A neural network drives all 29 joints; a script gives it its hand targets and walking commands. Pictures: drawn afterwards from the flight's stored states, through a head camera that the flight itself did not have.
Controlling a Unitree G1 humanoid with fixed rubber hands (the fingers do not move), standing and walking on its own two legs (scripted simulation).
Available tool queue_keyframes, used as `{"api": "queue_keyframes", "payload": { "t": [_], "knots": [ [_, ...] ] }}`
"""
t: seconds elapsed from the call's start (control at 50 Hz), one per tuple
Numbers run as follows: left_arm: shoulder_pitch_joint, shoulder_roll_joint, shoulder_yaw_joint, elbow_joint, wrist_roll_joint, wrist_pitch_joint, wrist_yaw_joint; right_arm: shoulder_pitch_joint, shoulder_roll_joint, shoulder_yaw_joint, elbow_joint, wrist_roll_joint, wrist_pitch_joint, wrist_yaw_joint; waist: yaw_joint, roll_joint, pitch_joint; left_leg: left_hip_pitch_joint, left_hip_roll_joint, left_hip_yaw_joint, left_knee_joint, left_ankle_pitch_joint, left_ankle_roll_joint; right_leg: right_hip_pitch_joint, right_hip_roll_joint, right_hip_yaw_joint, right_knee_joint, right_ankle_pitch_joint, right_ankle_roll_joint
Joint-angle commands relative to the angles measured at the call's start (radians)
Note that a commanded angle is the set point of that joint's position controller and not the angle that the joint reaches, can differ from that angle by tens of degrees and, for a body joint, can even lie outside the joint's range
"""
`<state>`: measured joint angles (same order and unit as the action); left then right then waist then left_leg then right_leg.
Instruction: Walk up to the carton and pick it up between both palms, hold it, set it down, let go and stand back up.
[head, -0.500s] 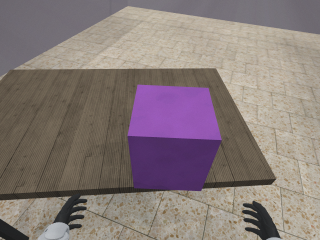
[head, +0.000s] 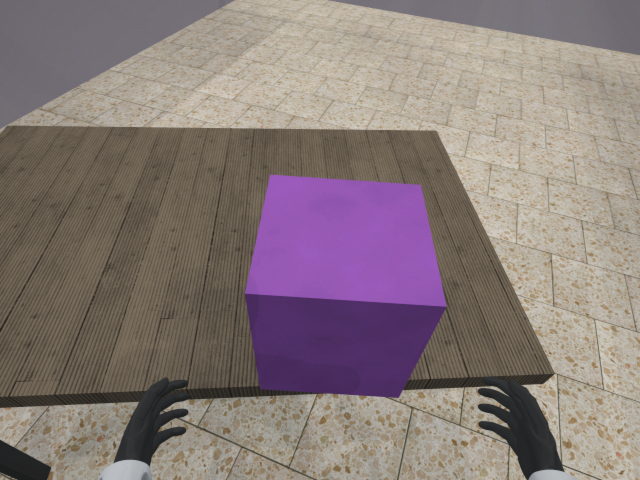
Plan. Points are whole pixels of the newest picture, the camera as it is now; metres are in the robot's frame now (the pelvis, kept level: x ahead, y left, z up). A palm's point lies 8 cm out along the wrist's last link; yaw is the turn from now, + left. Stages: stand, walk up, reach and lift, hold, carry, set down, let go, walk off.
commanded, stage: reach and lift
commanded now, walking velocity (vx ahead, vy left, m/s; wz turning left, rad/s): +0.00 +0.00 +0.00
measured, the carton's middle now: (337, 291) +0.36 +0.02 +0.01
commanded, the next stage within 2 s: none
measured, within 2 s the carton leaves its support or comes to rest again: neither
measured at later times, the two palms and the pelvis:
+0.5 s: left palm (141, 422) +0.16 +0.22 +0.03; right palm (530, 433) +0.18 -0.19 +0.05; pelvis +0.01 +0.00 +0.00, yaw +0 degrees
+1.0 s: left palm (146, 327) +0.24 +0.23 +0.09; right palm (520, 355) +0.25 -0.19 +0.08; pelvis +0.00 +0.00 +0.00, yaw -1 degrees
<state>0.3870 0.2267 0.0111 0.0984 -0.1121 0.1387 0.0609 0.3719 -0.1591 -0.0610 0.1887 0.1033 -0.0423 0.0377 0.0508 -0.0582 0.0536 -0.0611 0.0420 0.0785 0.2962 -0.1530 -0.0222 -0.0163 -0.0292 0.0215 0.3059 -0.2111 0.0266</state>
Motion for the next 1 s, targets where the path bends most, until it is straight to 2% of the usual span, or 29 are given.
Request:
{"api": "queue_keyframes", "payload": {
  "t": [0.0,0.02,0.04,0.06,0.1,0.16,0.18,0.2,0.22,0.26,0.3,0.32,0.36,0.42,0.46,0.48,0.56,0.6,0.66,0.68,0.7,0.72,0.74,0.82,0.84,0.88,0.9,0.96,0.98],
  "knots": [
    [0.014,0.131,0.034,-0.275,-0.019,-0.101,-0.019,0.084,-0.060,-0.005,-0.224,0.028,-0.067,-0.061,-0.025,0.136,-0.037,0.142,-0.078,0.010,0.016,0.336,-0.043,-0.128,0.041,0.012,-0.095,0.241,-0.026],
    [0.020,0.111,0.018,-0.272,-0.025,-0.113,-0.024,0.114,-0.039,0.005,-0.221,0.025,-0.080,-0.068,-0.043,0.152,-0.067,0.178,-0.078,0.006,0.025,0.379,-0.047,-0.116,0.045,0.001,-0.088,0.285,-0.030],
    [0.021,0.147,0.035,-0.306,-0.035,-0.138,-0.023,0.098,-0.024,0.031,-0.281,0.044,-0.097,-0.078,-0.015,0.129,-0.092,0.145,-0.087,0.005,0.033,0.403,-0.033,-0.083,0.036,0.013,-0.085,0.321,-0.023],
    [0.048,0.142,0.053,-0.303,-0.028,-0.144,-0.028,0.123,-0.053,0.035,-0.281,0.040,-0.100,-0.084,-0.016,0.112,-0.074,0.181,-0.083,-0.005,0.033,0.432,-0.038,-0.095,0.046,0.009,-0.085,0.355,-0.014],
    [0.057,0.110,0.048,-0.239,-0.027,-0.155,-0.046,0.117,-0.040,0.047,-0.298,0.030,-0.115,-0.093,-0.014,0.068,-0.020,0.166,-0.082,-0.010,0.027,0.382,-0.023,-0.122,0.045,0.005,-0.093,0.303,-0.012],
    [0.103,0.107,0.064,-0.264,-0.037,-0.157,-0.053,0.106,-0.068,0.040,-0.372,0.030,-0.115,-0.108,0.007,0.043,0.049,0.158,-0.065,-0.017,0.012,0.410,-0.035,-0.126,0.056,0.000,-0.099,0.291,-0.018],
    [0.067,0.101,0.025,-0.320,-0.058,-0.167,-0.058,0.128,-0.039,0.041,-0.409,0.029,-0.119,-0.113,-0.006,0.054,0.002,0.169,-0.073,-0.013,0.021,0.414,-0.037,-0.118,0.061,-0.001,-0.109,0.292,-0.016],
    [0.131,0.083,0.045,-0.275,-0.039,-0.166,-0.056,0.149,-0.045,0.048,-0.388,0.024,-0.126,-0.110,0.010,0.038,0.038,0.177,-0.069,-0.014,0.012,0.436,-0.033,-0.122,0.067,-0.008,-0.107,0.287,-0.024],
    [0.107,0.094,0.011,-0.345,-0.064,-0.169,-0.057,0.131,-0.067,0.022,-0.448,0.025,-0.126,-0.119,0.003,0.023,0.016,0.157,-0.056,-0.018,0.015,0.432,-0.042,-0.124,0.075,-0.016,-0.098,0.268,-0.024],
    [0.118,0.092,0.032,-0.251,-0.065,-0.171,-0.077,0.161,-0.045,0.051,-0.439,0.023,-0.112,-0.123,-0.009,-0.047,0.058,0.162,-0.061,-0.010,0.002,0.397,-0.017,-0.121,0.071,-0.017,-0.119,0.240,-0.020],
    [0.080,0.103,0.031,-0.310,-0.067,-0.174,-0.071,0.149,-0.038,0.058,-0.472,0.029,-0.104,-0.120,0.004,-0.005,0.034,0.173,-0.060,-0.009,0.000,0.377,-0.022,-0.149,0.074,-0.014,-0.120,0.223,-0.022],
    [0.027,0.117,0.039,-0.368,-0.052,-0.188,-0.051,0.125,-0.050,0.057,-0.485,0.027,-0.090,-0.113,0.024,0.044,0.033,0.168,-0.046,-0.014,-0.012,0.336,-0.026,-0.165,0.076,-0.010,-0.121,0.124,-0.034],
    [-0.015,0.110,0.003,-0.443,-0.071,-0.192,-0.034,0.102,-0.033,0.043,-0.498,0.055,-0.075,-0.109,0.017,0.067,0.006,0.142,-0.042,-0.019,-0.007,0.321,-0.031,-0.170,0.078,-0.003,-0.117,0.077,-0.052],
    [-0.060,0.104,-0.016,-0.395,-0.087,-0.158,-0.025,0.064,-0.034,0.048,-0.470,0.075,-0.032,-0.112,0.001,0.088,0.054,0.122,-0.041,-0.016,-0.031,0.195,-0.023,-0.192,0.066,0.014,-0.136,-0.006,-0.060],
    [-0.110,0.115,0.017,-0.333,-0.082,-0.108,-0.027,0.010,-0.002,0.075,-0.435,0.079,0.007,-0.121,0.019,0.122,0.097,0.099,-0.040,-0.015,-0.057,0.104,-0.007,-0.187,0.041,0.035,-0.146,-0.069,-0.060],
    [-0.111,0.135,0.019,-0.378,-0.095,-0.080,-0.028,-0.009,-0.018,0.058,-0.494,0.080,0.023,-0.128,0.027,0.093,0.057,0.088,-0.040,-0.014,-0.056,0.104,-0.006,-0.183,0.051,0.036,-0.140,-0.037,-0.055],
    [-0.226,0.159,0.002,-0.505,-0.117,-0.025,0.006,-0.113,-0.053,-0.005,-0.510,0.089,0.063,-0.136,-0.006,0.172,-0.014,0.108,-0.038,-0.012,-0.049,0.083,-0.019,-0.201,0.043,0.025,-0.118,-0.040,-0.048],
    [-0.239,0.158,0.046,-0.507,-0.117,0.018,0.015,-0.136,-0.059,0.012,-0.509,0.099,0.077,-0.138,0.012,0.168,-0.046,0.079,-0.040,-0.010,-0.047,0.083,-0.017,-0.162,0.043,0.037,-0.106,-0.025,-0.055],
    [-0.279,0.149,0.066,-0.428,-0.110,0.060,-0.004,-0.183,-0.027,0.033,-0.433,0.097,0.122,-0.142,0.006,0.144,-0.034,0.085,-0.040,0.000,-0.042,0.081,-0.011,-0.161,0.036,0.030,-0.094,0.002,-0.038],
    [-0.276,0.130,0.055,-0.443,-0.106,0.096,-0.012,-0.188,-0.059,0.006,-0.413,0.112,0.141,-0.153,-0.024,0.151,-0.016,0.103,-0.032,0.001,-0.036,0.127,-0.022,-0.144,0.041,0.025,-0.096,0.036,-0.046],
    [-0.273,0.145,0.081,-0.458,-0.079,0.118,-0.014,-0.210,-0.065,0.025,-0.444,0.130,0.150,-0.155,-0.003,0.142,-0.043,0.089,-0.029,-0.002,-0.036,0.143,-0.021,-0.120,0.043,0.030,-0.091,0.056,-0.042],
    [-0.286,0.150,0.086,-0.456,-0.104,0.131,-0.026,-0.219,-0.070,0.022,-0.460,0.123,0.156,-0.164,-0.015,0.133,-0.056,0.100,-0.041,0.001,-0.042,0.130,-0.009,-0.124,0.039,0.027,-0.089,0.062,-0.029],
    [-0.371,0.157,0.110,-0.424,-0.091,0.145,-0.027,-0.272,-0.059,0.070,-0.430,0.144,0.170,-0.159,0.014,0.166,-0.058,0.097,-0.048,0.004,-0.042,0.134,-0.008,-0.130,0.031,0.032,-0.092,0.059,-0.020],
    [-0.378,0.149,0.101,-0.529,-0.112,0.165,-0.030,-0.333,-0.110,0.023,-0.558,0.155,0.170,-0.177,-0.004,0.079,-0.164,0.133,-0.039,-0.002,-0.013,0.252,-0.017,-0.083,0.056,0.018,-0.070,0.145,-0.015],
    [-0.433,0.147,0.085,-0.491,-0.139,0.176,-0.035,-0.397,-0.141,0.006,-0.582,0.139,0.171,-0.178,-0.013,0.076,-0.174,0.108,-0.041,0.002,-0.011,0.233,-0.021,-0.086,0.063,-0.001,-0.057,0.146,-0.015],
    [-0.436,0.156,0.127,-0.526,-0.144,0.202,-0.042,-0.403,-0.166,0.024,-0.591,0.171,0.187,-0.186,-0.002,0.043,-0.179,0.134,-0.035,0.003,-0.002,0.325,-0.022,-0.081,0.076,-0.002,-0.060,0.216,-0.011],
    [-0.425,0.144,0.151,-0.468,-0.121,0.208,-0.056,-0.376,-0.140,0.035,-0.556,0.169,0.188,-0.189,0.013,0.047,-0.177,0.142,-0.051,0.010,0.005,0.346,-0.017,-0.071,0.071,0.001,-0.055,0.248,-0.004],
    [-0.514,0.133,0.165,-0.388,-0.109,0.252,-0.074,-0.452,-0.147,0.039,-0.462,0.167,0.251,-0.197,-0.002,0.018,-0.105,0.135,-0.043,0.005,-0.017,0.256,-0.007,-0.114,0.069,-0.002,-0.077,0.167,-0.003],
    [-0.481,0.151,0.178,-0.443,-0.104,0.259,-0.078,-0.418,-0.157,0.039,-0.500,0.196,0.252,-0.195,0.007,0.032,-0.140,0.134,-0.036,-0.002,-0.025,0.263,-0.005,-0.086,0.070,0.005,-0.078,0.162,-0.009]
  ]
}}
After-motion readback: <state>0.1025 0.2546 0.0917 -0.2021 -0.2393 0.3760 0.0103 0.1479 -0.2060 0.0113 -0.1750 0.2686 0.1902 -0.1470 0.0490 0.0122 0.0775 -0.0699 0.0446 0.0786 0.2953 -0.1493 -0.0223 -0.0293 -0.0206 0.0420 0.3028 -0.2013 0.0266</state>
